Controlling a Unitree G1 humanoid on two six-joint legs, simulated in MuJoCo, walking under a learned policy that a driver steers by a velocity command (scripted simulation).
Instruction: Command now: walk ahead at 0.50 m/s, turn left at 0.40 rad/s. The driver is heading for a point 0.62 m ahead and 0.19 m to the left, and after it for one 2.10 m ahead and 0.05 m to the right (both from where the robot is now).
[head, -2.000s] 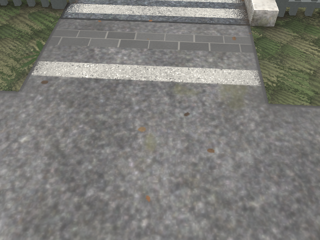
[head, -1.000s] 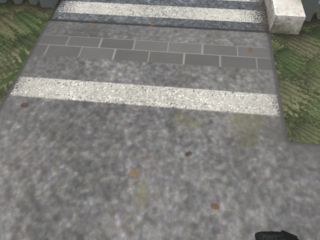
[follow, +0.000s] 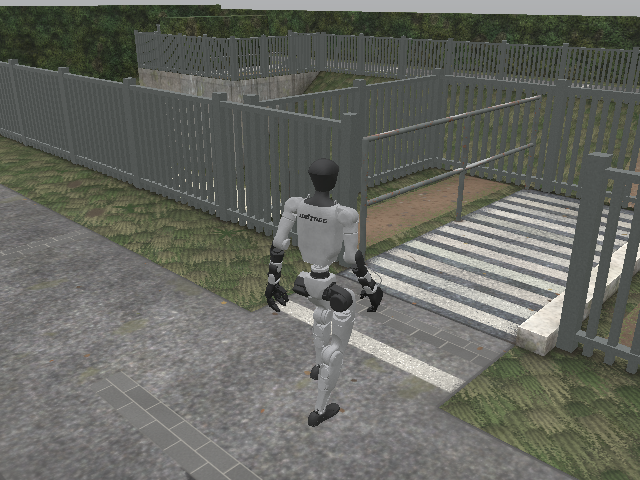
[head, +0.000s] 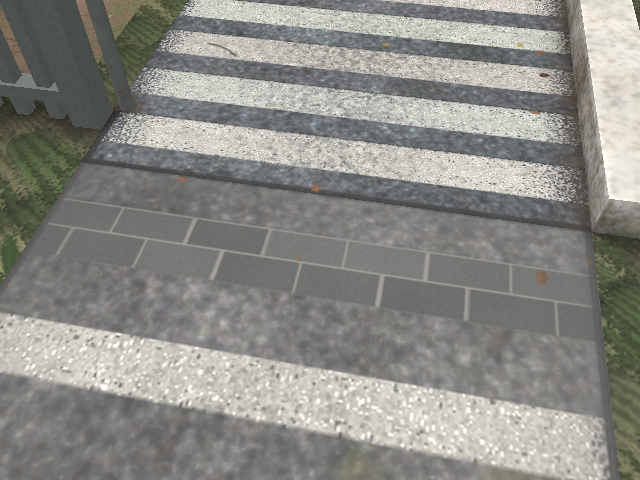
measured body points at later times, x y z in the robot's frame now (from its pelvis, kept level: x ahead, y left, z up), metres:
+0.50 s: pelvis +0.23 +0.05 +0.00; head +0.27 +0.07 +0.45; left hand +0.33 +0.33 -0.12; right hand +0.32 -0.22 -0.12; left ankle +0.19 +0.08 -0.74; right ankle +0.40 -0.08 -0.68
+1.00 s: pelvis +0.32 +0.03 +0.00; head +0.35 +0.03 +0.45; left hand +0.26 +0.31 -0.11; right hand +0.57 -0.14 -0.13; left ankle +0.23 +0.13 -0.68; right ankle +0.43 -0.02 -0.74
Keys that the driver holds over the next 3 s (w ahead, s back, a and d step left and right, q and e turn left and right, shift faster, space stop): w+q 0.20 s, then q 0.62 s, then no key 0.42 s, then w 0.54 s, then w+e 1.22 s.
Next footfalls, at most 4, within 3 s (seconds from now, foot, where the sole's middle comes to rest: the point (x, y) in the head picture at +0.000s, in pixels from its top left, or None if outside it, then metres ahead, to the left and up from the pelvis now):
0.14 left None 0.23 0.09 -0.78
0.70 right None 0.46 0.00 -0.78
1.12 left None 0.27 0.14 -0.78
1.54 right None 0.40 -0.02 -0.78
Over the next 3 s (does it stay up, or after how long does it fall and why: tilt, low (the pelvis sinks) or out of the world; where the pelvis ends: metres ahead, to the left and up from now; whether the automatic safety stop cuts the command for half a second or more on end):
stays up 0.99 0.31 0.00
